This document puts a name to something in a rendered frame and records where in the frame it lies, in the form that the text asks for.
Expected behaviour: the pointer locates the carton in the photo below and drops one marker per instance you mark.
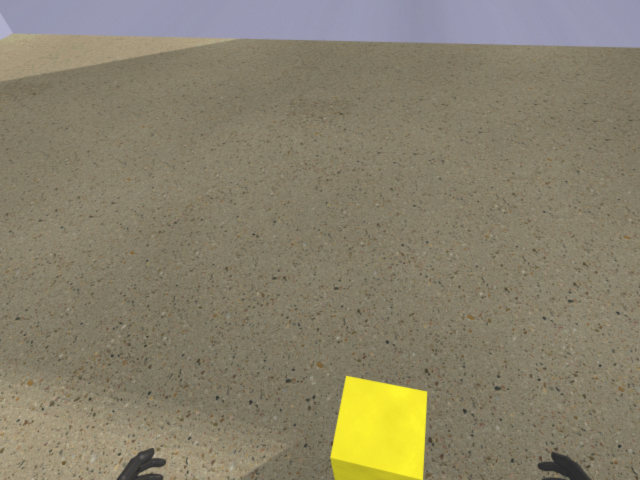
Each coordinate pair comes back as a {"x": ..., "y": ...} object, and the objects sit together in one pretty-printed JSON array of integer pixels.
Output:
[{"x": 380, "y": 432}]

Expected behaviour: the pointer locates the robot right hand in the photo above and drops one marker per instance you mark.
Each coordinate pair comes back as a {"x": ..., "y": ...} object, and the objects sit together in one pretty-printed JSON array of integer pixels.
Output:
[{"x": 564, "y": 466}]

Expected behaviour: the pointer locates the robot left hand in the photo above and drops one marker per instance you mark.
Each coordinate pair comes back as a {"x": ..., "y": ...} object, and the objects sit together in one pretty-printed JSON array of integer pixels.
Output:
[{"x": 141, "y": 462}]

